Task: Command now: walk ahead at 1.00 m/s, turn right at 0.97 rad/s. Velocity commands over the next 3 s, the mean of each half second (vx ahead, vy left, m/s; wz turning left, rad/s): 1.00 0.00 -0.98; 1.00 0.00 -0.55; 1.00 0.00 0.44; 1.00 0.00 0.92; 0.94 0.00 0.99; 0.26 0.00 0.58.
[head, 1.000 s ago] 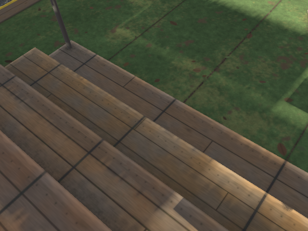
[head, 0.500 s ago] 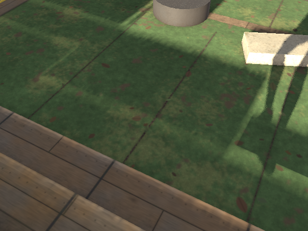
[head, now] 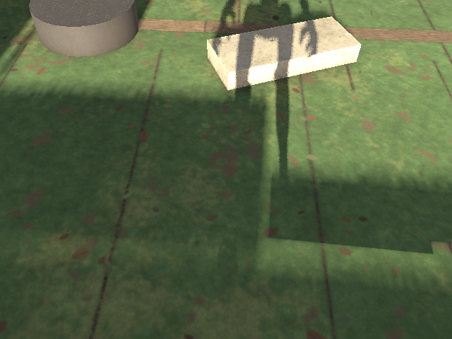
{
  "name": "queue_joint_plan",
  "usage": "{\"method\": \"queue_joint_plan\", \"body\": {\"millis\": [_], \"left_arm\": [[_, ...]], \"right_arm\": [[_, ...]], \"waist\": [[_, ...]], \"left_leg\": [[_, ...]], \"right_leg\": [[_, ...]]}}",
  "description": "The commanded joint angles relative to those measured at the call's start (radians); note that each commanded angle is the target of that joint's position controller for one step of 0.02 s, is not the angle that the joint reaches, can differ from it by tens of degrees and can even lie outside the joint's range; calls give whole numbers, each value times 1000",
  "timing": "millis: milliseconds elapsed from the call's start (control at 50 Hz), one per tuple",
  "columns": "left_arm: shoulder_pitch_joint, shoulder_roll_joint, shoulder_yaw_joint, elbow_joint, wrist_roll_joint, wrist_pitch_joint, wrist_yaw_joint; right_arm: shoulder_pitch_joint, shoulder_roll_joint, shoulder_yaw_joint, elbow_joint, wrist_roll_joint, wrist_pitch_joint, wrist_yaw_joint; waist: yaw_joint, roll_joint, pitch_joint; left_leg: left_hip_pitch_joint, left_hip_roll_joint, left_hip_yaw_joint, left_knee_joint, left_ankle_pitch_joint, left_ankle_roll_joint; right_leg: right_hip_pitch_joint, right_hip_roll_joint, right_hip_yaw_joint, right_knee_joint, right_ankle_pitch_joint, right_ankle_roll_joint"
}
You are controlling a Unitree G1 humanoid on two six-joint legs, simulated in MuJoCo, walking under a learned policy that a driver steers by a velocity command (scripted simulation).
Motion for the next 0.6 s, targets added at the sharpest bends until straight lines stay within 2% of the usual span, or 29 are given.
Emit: {"method": "queue_joint_plan", "body": {"millis": [20,40,60,80,100,120,140,160,180,200,220,240,260,280,300,320,340,360,380,400,420,440,460,480,500,520,540,580,600], "left_arm": [[-77,-26,-11,-104,13,4,-35],[-54,-10,-12,-89,11,1,-37],[-100,-23,-16,-95,15,-10,-41],[-135,-13,-16,-98,-2,-24,-47],[-187,-41,-30,-102,-10,-36,-61],[-210,-67,-41,-97,-17,-42,-78],[-250,-66,-47,-102,-24,-41,-88],[-301,-69,-55,-103,-25,-40,-86],[-324,-47,-53,-103,-18,-31,-72],[-344,-34,-54,-115,5,-26,-57],[-321,-18,-50,-111,17,-24,-39],[-192,16,-37,-73,25,-19,-25],[126,74,-3,36,10,-9,-18],[267,125,21,72,-8,-12,-9],[283,227,41,102,-51,-19,-3],[286,224,34,82,-55,-26,4],[227,180,28,56,-46,-23,7],[108,161,23,18,-11,-30,19],[-77,106,6,-32,-18,-46,36],[-165,101,-1,-63,-11,-63,38],[-158,126,6,-66,3,-78,34],[-108,135,13,-58,23,-101,23],[-33,86,7,-11,0,-122,24],[-32,58,-2,0,-36,-123,35],[-38,42,-12,-5,-34,-120,35],[-40,45,-11,-11,-31,-116,33],[-13,60,-7,-11,-28,-106,32],[50,77,-4,-10,-15,-97,33],[78,75,-5,-6,1,-95,39]], "right_arm": [[33,-95,-14,-16,25,-31,-11],[31,-127,-26,-11,20,-34,-11],[68,-65,-14,20,27,-42,-19],[79,-23,1,28,23,-51,-19],[85,0,11,41,16,-54,-24],[70,-7,16,40,16,-46,-30],[94,-24,18,46,3,-37,-33],[142,-29,19,64,-2,-23,-37],[173,-44,20,80,-7,-3,-45],[230,-56,23,95,-5,12,-54],[256,-94,21,108,-10,27,-67],[261,-124,18,116,-27,41,-78],[160,-158,6,102,-37,44,-80],[49,-179,-11,78,-25,54,-82],[-5,-123,-6,-18,-30,45,-80],[41,-138,3,-86,-21,35,-62],[50,-163,0,-102,-39,28,-45],[46,-148,-4,-128,-38,12,-32],[-32,-171,-20,-127,-36,28,-27],[-45,-170,-28,-118,-48,50,-27],[-29,-142,-21,-93,-63,72,-29],[31,-120,-20,-71,-52,78,-23],[-54,-137,-38,-90,-22,69,-16],[-142,-119,-28,-131,-20,60,-2],[-171,-90,-21,-135,-18,55,11],[-172,-81,-18,-134,-14,54,23],[-196,-81,-18,-144,-4,53,37],[-269,-76,-13,-178,12,54,47],[-271,-81,-11,-179,20,51,44]], "waist": [[12,193,93],[18,187,54],[16,137,54],[14,89,87],[15,79,104],[0,109,94],[-26,120,122],[-49,124,135],[-65,119,155],[-87,105,174],[-75,115,158],[-7,113,100],[169,92,-51],[298,-58,-3],[202,-126,-28],[147,33,-138],[105,158,-150],[25,147,-82],[-76,172,100],[-120,170,164],[-123,174,127],[-115,153,71],[-76,184,83],[-70,142,57],[-56,108,51],[-46,60,33],[-29,47,24],[15,-9,78],[22,-16,100]], "left_leg": [[-74,334,-307,-254,705,29],[-5,319,-251,-219,719,15],[39,311,-236,-181,624,-15],[0,247,-144,-164,533,-46],[-129,192,-25,-154,395,-67],[-201,172,30,-147,332,-77],[-208,183,43,-125,337,-72],[-188,191,50,-98,366,-70],[-108,197,81,-47,514,-74],[-23,201,102,28,714,-81],[44,218,102,144,915,-78],[32,236,98,357,1037,-66],[-135,263,81,711,1116,-92],[-351,104,126,1292,296,-108],[-682,72,50,1398,-280,-103],[-823,148,-77,1246,-213,-108],[-843,168,-159,1105,-231,-91],[-871,155,-214,892,-103,-78],[-693,212,-252,579,-20,-120],[-489,222,-259,398,-11,-144],[-320,193,-202,369,28,-153],[-239,178,-163,414,229,-140],[-331,203,-243,310,520,-126],[-235,189,-231,116,705,-116],[-129,155,-203,39,800,-101],[-77,128,-186,-5,821,-87],[-44,110,-186,-35,819,-71],[-57,88,-197,-115,682,-67],[-82,104,-217,-195,647,-67]], "right_leg": [[-107,-62,45,-226,184,16],[-117,-52,15,-249,271,1],[-161,-69,70,-324,427,-30],[-136,-30,8,-481,578,-52],[16,5,-94,-643,798,-46],[171,34,-153,-684,879,-48],[215,46,-193,-699,870,-46],[245,62,-212,-715,823,-45],[235,91,-265,-747,731,-49],[222,122,-295,-791,636,-59],[263,147,-323,-819,526,-67],[413,156,-326,-843,444,-80],[792,113,-211,-768,481,-135],[892,19,-41,-1062,446,-270],[1106,-109,79,-730,962,-287],[1218,-216,264,-764,886,-367],[1151,-228,418,-858,520,-404],[983,-291,572,-1022,116,-410],[571,-286,590,-1145,63,-376],[325,-229,555,-1160,44,-365],[202,-178,495,-1126,204,-355],[167,-162,451,-1069,347,-344],[221,-107,434,-1005,269,-308],[159,-1,348,-984,40,-238],[108,65,302,-929,-41,-203],[107,91,289,-878,-45,-185],[108,92,301,-824,-90,-171],[155,70,347,-758,-112,-158],[236,59,373,-726,-102,-149]]}}
Next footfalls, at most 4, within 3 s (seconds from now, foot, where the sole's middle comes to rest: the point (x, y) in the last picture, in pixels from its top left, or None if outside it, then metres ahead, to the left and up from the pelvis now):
0.28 right None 0.33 -0.02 -0.89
0.70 left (226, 290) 0.79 0.02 -1.03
1.12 right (326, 255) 0.95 -0.38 -1.03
1.56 left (344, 177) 1.37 -0.52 -1.03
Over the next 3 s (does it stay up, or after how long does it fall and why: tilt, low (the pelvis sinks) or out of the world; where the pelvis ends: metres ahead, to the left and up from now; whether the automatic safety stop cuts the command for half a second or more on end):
stays up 2.21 -0.54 -0.16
